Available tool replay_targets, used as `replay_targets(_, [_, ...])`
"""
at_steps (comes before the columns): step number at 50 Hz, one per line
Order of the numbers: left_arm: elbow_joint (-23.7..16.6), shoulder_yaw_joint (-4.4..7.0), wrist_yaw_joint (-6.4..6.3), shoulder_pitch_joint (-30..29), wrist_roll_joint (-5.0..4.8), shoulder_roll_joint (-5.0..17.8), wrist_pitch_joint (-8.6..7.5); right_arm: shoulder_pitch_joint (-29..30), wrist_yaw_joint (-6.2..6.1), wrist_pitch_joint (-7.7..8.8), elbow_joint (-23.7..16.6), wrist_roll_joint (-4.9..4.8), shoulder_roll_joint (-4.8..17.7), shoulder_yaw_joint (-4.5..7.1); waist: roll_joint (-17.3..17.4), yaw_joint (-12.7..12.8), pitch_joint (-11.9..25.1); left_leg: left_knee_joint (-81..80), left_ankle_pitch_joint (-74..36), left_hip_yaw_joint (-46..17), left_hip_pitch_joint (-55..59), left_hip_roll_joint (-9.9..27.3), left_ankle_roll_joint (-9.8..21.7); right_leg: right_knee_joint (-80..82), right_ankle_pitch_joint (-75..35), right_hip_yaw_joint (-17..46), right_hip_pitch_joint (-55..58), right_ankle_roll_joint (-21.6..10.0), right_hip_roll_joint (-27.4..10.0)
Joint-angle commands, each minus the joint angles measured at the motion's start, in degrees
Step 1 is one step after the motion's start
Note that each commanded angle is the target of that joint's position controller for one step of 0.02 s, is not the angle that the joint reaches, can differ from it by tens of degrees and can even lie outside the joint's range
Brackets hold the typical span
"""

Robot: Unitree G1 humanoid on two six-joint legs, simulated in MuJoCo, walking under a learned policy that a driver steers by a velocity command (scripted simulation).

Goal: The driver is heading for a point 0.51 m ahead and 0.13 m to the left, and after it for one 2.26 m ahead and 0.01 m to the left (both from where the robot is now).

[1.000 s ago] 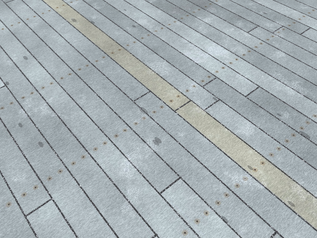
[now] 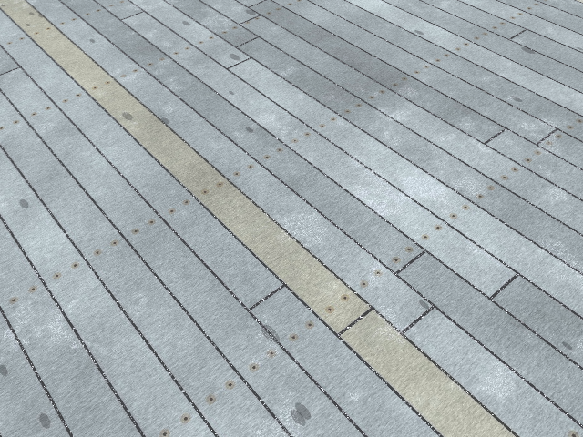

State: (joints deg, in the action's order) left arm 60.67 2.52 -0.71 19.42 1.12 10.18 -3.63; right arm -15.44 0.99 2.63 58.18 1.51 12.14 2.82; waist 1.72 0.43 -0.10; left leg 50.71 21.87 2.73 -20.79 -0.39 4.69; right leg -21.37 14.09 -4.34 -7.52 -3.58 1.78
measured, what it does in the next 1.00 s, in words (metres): walks ahead: left foot, then right foot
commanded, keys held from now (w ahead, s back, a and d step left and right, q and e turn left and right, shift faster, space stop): w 1.00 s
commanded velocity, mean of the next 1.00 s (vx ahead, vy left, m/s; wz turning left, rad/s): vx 0.47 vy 0.00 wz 0.00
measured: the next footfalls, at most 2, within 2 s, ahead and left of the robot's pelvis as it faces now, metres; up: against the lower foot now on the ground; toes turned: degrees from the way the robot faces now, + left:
left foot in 0.34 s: +0.31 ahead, +0.13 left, +0.00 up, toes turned +5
right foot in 0.92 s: +0.62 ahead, -0.04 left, +0.00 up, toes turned -4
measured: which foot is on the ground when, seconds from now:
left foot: up 0.00-0.32, down 0.34-0.92, up 0.94-1.00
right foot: down 0.00-0.34, up 0.36-0.90, down 0.92-1.00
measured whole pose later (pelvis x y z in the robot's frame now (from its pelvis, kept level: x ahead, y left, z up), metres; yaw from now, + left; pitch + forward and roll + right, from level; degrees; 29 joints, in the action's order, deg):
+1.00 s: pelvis +0.50 +0.03 -0.02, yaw +1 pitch +0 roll +0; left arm 52.7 3.2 0.8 5.2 1.6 11.8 -4.3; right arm -22.9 -0.3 4.3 59.9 0.3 10.9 2.4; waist 0.7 -1.8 -4.0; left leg 61.7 23.4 0.8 -11.6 -0.8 4.5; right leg -31.1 10.4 -6.5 -22.0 -5.7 1.8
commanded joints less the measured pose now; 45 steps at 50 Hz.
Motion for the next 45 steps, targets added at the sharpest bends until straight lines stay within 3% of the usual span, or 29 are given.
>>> replay_targets(1, [-0.9,0.97,-0.35,3.1,-0.42,5.9,-1.36,3.3,0.76,0.51,-3.5,0.40,3.2,0.96,-5.6,-0.3,-5.0,3.6,-6.2,-2.3,-16.0,4.0,-1.6,15.8,-1.2,17.7,7.6,-7.9,-15.9])
replay_targets(4, [0.6,0.52,-0.40,7.2,-0.59,5.1,-2.05,7.1,0.82,-0.28,-4.6,0.50,2.7,1.06,-4.3,0.3,-5.3,2.2,-9.8,-0.3,-18.4,4.0,-3.4,14.7,-13.8,12.0,9.4,-7.1,-13.7])
replay_targets(5, [0.7,0.71,-0.41,7.4,-0.38,6.4,-2.05,8.9,0.85,-0.37,-5.6,0.26,1.8,0.72,-6.3,0.5,-5.2,-1.2,-10.8,-0.1,-18.1,4.5,-4.0,14.8,-13.5,11.7,8.7,-7.8,-14.2])
replay_targets(7, [0.9,0.58,-0.31,8.1,-0.15,6.3,-2.07,13.4,0.90,-0.52,-7.3,0.08,1.8,0.44,-6.4,1.6,-6.1,-5.8,-13.3,0.9,-17.0,4.3,-4.5,14.8,-16.0,9.7,7.7,-7.7,-13.3])
replay_targets(10, [1.5,0.70,-0.22,10.0,0.05,7.1,-2.09,17.3,0.91,-0.53,-9.2,-0.25,1.9,0.10,-7.0,2.7,-6.8,-12.2,-15.0,2.1,-14.4,3.6,-3.7,13.8,-19.6,7.9,8.1,-7.5,-13.6])
replay_targets(13, [1.8,1.05,-0.26,9.8,0.24,8.2,-2.01,18.1,0.70,-0.24,-10.4,-0.33,3.2,0.36,-7.7,2.2,-7.3,-15.8,-13.5,2.5,-11.2,3.0,-1.5,11.8,-23.4,7.5,9.6,-7.0,-15.3])
replay_targets(15, [1.7,1.32,-0.30,7.9,0.26,9.1,-1.89,14.0,0.31,0.26,-9.8,-0.25,4.1,0.96,-7.8,-0.3,-5.7,-18.3,-11.1,3.4,-3.9,1.2,0.5,6.3,-33.9,6.2,9.5,-5.8,-15.7])
replay_targets(16, [1.6,1.44,-0.23,6.6,0.07,9.5,-1.73,7.4,-0.05,0.68,-7.7,-0.11,4.8,1.57,-6.5,-3.5,-2.7,-21.2,-12.1,4.3,4.2,-0.7,1.6,-1.4,-40.9,4.3,8.6,-4.8,-14.3])
replay_targets(17, [1.3,1.21,-0.06,6.2,-0.03,8.9,-1.57,-2.6,-0.60,1.27,-4.1,0.40,6.5,2.55,-3.7,-7.1,2.9,-23.1,-12.5,4.1,16.7,-1.1,2.9,-13.2,-40.1,1.8,4.2,-3.6,-11.3])
replay_targets(18, [-0.7,0.15,0.37,7.6,-1.21,5.4,-1.50,-12.3,-1.22,1.87,-2.6,1.90,11.9,3.93,3.9,-9.4,10.3,-25.9,-3.3,-13.2,33.3,12.9,6.9,-31.9,-21.5,-0.9,-10.9,-1.4,-7.2])
replay_targets(19, [-1.4,-0.11,0.66,11.5,-1.82,2.6,-1.47,-14.6,-0.77,1.42,-1.9,1.34,16.2,4.85,14.2,-7.6,15.9,-36.4,2.7,-39.3,39.6,25.2,12.6,-48.6,16.8,1.0,-24.4,-0.5,2.4])
replay_targets(20, [-1.8,1.21,0.58,6.1,-0.55,7.1,-1.08,-7.6,-0.58,0.90,-2.9,-0.24,13.5,4.19,5.3,-5.3,9.1,-38.1,8.6,-37.2,32.0,22.4,10.9,-53.2,13.1,7.7,-28.2,-1.9,-1.6])
replay_targets(21, [-3.2,1.33,1.01,2.1,-0.38,6.9,-1.35,-1.4,-0.45,1.03,-4.3,-0.60,9.5,3.06,1.9,-3.4,1.8,-39.1,7.1,-29.1,23.3,20.6,9.3,-51.8,7.0,7.3,-29.0,-2.3,-4.2])
replay_targets(22, [-3.3,1.21,1.18,0.6,-0.35,5.7,-1.59,0.9,-0.27,1.55,-4.5,-0.35,6.4,2.11,-0.2,-1.9,-1.0,-40.3,-1.5,-23.2,18.0,17.7,7.7,-48.5,3.1,7.2,-26.9,-2.4,-6.0])
replay_targets(24, [-2.9,1.07,1.73,2.5,0.89,4.1,-0.31,1.6,-0.70,2.20,-3.5,-0.81,3.9,1.20,2.6,1.0,-1.9,-42.8,-6.9,-16.1,11.2,14.2,6.1,-44.0,1.1,6.5,-21.6,-1.2,-7.8])
replay_targets(25, [-2.9,1.16,1.98,2.3,0.98,3.9,0.27,0.0,-0.84,2.65,-2.8,-0.64,3.4,0.93,2.4,1.3,-1.8,-43.1,-10.4,-14.3,10.7,13.4,6.1,-43.3,0.6,6.0,-20.9,-0.8,-7.7])
replay_targets(28, [-4.9,1.15,2.40,-2.8,1.07,3.7,1.34,-4.5,-1.17,3.36,-1.3,-0.86,5.3,1.08,1.4,1.2,-3.4,-45.0,-14.2,-10.9,11.8,12.6,6.8,-39.0,-3.3,4.5,-25.6,0.8,-8.6])
replay_targets(32, [-8.5,1.02,2.67,-12.6,0.73,4.4,1.58,-8.8,-1.15,3.37,-0.4,-0.92,4.7,0.57,0.6,-0.7,-5.9,-46.2,-19.8,-8.2,15.7,11.6,6.9,-29.5,-9.8,3.1,-32.2,2.6,-9.0])
replay_targets(35, [-10.6,0.22,2.75,-17.9,0.36,3.1,1.31,-11.7,-1.17,3.47,0.3,-0.91,5.1,0.37,2.4,-2.0,-6.3,-45.0,-28.5,-5.6,17.6,11.3,6.1,-21.5,-13.4,1.3,-30.9,2.6,-7.8])
replay_targets(40, [-13.3,-0.02,2.67,-24.2,0.14,4.0,0.62,-15.4,-1.85,3.16,2.0,-0.29,5.3,0.30,1.7,-3.7,-6.6,-41.9,-37.2,-4.0,26.3,12.5,6.3,-13.2,-12.6,-0.5,-29.8,0.4,-5.2])
replay_targets(43, [-13.2,0.49,2.16,-20.8,0.07,5.1,-0.05,-13.6,-2.26,2.91,2.2,0.05,6.3,0.59,2.8,-1.0,-4.7,-35.0,-54.0,-2.5,29.2,13.4,5.2,-10.0,-6.3,-1.8,-22.6,-2.5,-2.2])
replay_targets(44, [-11.6,1.04,1.72,-15.6,0.13,6.1,-0.34,-12.9,-2.28,2.77,2.2,0.14,7.0,0.78,3.3,1.2,-2.0,-28.8,-61.2,-1.9,29.2,13.1,4.5,-8.9,-4.4,-2.4,-16.3,-3.7,-0.3])
replay_targets(45, [-8.5,1.78,1.20,-6.2,0.43,7.1,-0.83,-11.6,-2.16,2.47,2.0,-0.12,7.2,0.83,2.0,5.2,2.8,-18.4,-61.8,-0.2,26.8,11.3,3.3,-5.1,-7.0,-3.1,-5.4,-5.1,1.2])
